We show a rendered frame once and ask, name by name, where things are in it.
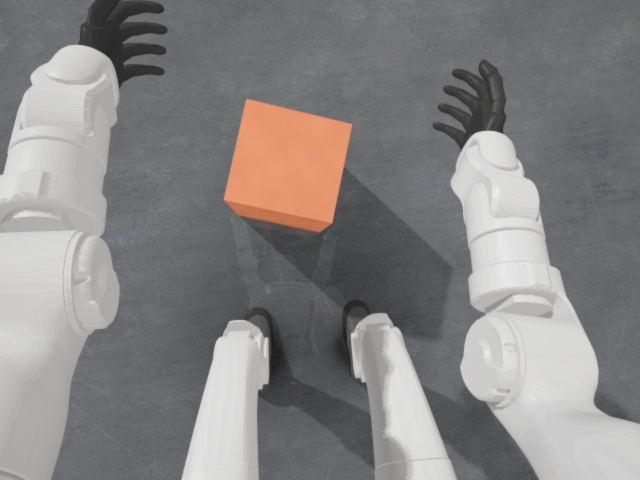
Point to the left robot forearm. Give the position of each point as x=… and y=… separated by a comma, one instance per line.
x=58, y=152

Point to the robot left upper arm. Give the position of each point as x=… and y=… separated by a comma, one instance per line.
x=56, y=288

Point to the robot left thigh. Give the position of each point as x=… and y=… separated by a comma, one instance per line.
x=224, y=444

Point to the robot thigh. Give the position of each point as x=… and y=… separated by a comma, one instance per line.
x=224, y=444
x=406, y=441

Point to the robot right upper arm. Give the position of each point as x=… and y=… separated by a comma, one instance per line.
x=539, y=377

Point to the robot right hand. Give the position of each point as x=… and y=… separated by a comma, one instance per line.
x=487, y=111

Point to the robot left hand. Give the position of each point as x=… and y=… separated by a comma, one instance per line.
x=105, y=32

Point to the right robot forearm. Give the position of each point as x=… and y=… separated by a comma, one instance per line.
x=506, y=238

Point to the robot right thigh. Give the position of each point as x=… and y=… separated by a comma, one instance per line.
x=406, y=441

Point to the carton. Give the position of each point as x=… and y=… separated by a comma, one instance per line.
x=287, y=166

